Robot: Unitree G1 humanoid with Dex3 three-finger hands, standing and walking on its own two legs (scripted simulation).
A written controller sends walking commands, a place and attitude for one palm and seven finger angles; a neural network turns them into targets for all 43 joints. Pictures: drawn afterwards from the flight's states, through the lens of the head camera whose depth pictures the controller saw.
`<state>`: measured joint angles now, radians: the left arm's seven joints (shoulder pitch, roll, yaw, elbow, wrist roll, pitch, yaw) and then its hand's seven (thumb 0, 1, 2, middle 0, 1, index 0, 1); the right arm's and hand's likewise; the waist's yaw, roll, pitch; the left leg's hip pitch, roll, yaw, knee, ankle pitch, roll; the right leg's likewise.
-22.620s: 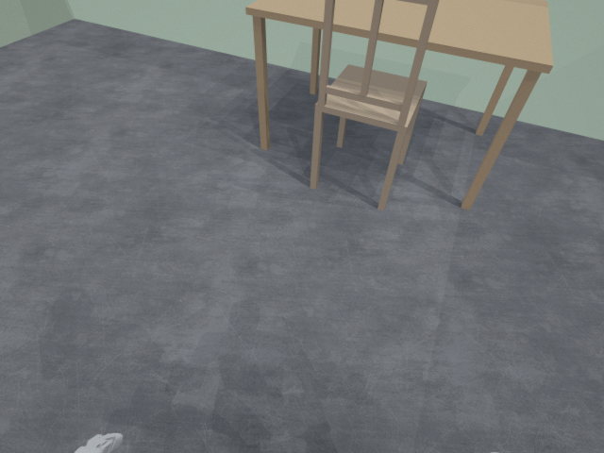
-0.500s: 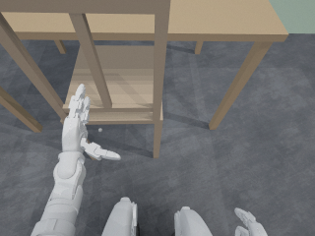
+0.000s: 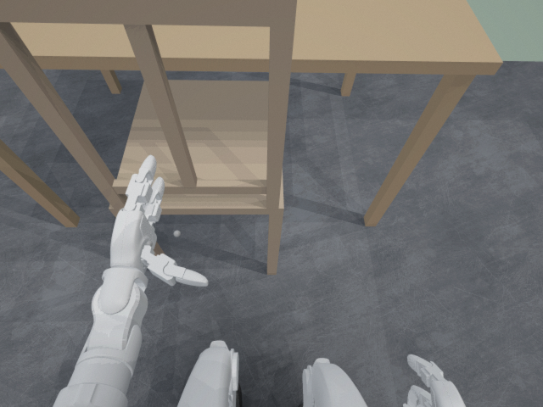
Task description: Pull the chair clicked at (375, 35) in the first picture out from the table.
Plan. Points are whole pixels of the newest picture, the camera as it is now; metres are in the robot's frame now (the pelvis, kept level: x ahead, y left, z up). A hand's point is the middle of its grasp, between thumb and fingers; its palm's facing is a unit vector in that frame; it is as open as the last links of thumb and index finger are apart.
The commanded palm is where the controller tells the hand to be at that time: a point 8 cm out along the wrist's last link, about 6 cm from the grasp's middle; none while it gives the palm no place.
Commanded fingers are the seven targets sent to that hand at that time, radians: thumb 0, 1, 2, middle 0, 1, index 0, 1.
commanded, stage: aim the fingers beside a spindle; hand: left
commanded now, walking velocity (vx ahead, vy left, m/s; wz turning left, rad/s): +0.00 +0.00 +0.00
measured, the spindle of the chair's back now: (170, 123) +0.53 +0.18 +0.07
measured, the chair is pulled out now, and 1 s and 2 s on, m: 0.00 0.00 0.00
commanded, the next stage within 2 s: push the fingers through the gap in 0.26 s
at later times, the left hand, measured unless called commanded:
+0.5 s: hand (186, 229) +0.37 +0.14 +0.02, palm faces -0.02 -1.00 -0.01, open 16.9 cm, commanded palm +0.36 +0.20 +0.02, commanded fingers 0.00 -0.50 0.30 -0.06 -0.08 -0.06 -0.08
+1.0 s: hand (187, 191) +0.43 +0.14 +0.02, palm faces +0.04 -1.00 -0.04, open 17.0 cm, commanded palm +0.41 +0.19 +0.02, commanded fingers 0.00 -0.50 0.30 -0.06 -0.08 -0.06 -0.08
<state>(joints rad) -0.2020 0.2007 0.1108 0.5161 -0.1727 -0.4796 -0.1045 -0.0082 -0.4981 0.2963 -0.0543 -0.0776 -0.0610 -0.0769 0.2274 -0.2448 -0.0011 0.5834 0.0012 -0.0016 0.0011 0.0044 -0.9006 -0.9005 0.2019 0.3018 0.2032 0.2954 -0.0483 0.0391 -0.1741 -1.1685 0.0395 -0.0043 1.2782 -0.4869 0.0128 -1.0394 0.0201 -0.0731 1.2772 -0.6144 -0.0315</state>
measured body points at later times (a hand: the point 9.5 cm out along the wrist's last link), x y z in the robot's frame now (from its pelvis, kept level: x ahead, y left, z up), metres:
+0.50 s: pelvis +0.00 +0.00 +0.00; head +0.11 +0.01 +0.44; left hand +0.36 +0.19 +0.02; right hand +0.12 -0.25 -0.12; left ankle +0.06 +0.11 -0.62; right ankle +0.00 -0.11 -0.62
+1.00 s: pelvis +0.00 +0.00 -0.01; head +0.12 +0.01 +0.42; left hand +0.42 +0.20 +0.03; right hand +0.08 -0.25 -0.13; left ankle +0.06 +0.11 -0.62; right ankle +0.00 -0.11 -0.62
